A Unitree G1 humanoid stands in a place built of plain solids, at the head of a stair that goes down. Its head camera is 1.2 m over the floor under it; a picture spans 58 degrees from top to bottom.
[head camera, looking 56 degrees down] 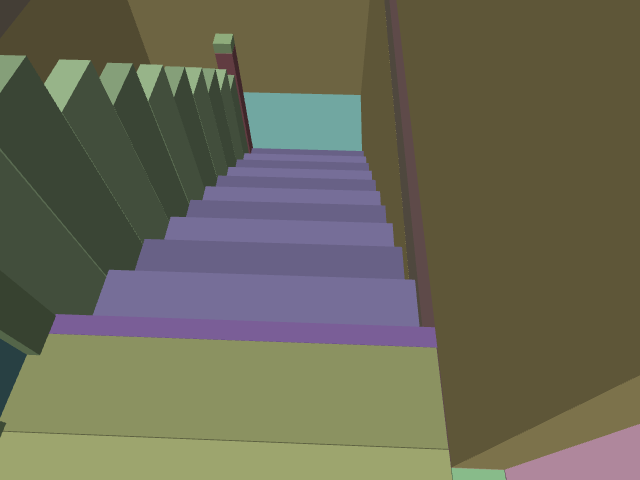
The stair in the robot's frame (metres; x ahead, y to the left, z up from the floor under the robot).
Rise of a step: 0.19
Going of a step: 0.26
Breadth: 1.13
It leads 2 degrees to the right of straight ahead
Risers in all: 11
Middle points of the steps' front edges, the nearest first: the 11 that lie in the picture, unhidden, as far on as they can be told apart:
0.52 0.23 0.00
0.79 0.22 -0.19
1.05 0.21 -0.37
1.31 0.20 -0.56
1.58 0.19 -0.75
1.84 0.18 -0.94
2.11 0.17 -1.12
2.37 0.16 -1.31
2.63 0.15 -1.50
2.90 0.14 -1.68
3.16 0.13 -1.87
